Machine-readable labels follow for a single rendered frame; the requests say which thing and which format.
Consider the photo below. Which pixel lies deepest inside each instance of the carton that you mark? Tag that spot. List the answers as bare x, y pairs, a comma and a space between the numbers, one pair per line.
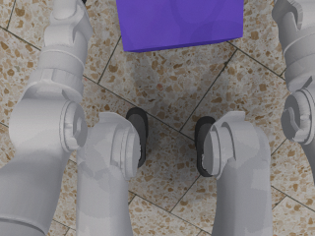
153, 25

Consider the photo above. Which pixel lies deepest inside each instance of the left robot foot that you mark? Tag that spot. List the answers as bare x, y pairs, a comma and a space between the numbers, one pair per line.
139, 119

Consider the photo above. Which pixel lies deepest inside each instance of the right robot foot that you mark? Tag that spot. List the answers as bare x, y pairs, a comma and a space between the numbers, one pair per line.
202, 128

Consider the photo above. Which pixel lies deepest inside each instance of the right robot forearm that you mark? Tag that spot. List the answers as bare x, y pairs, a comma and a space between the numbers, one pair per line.
296, 25

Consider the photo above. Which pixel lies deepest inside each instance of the robot right upper arm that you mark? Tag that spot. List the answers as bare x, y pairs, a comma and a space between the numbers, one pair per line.
298, 122

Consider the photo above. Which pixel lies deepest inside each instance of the robot left upper arm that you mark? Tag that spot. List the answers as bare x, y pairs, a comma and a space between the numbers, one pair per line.
44, 133

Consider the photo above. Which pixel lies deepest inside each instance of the left robot forearm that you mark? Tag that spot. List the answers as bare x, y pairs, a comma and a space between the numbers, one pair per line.
63, 55

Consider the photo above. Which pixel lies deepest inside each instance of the robot foot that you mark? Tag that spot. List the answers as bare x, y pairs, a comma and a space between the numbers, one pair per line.
202, 128
139, 119

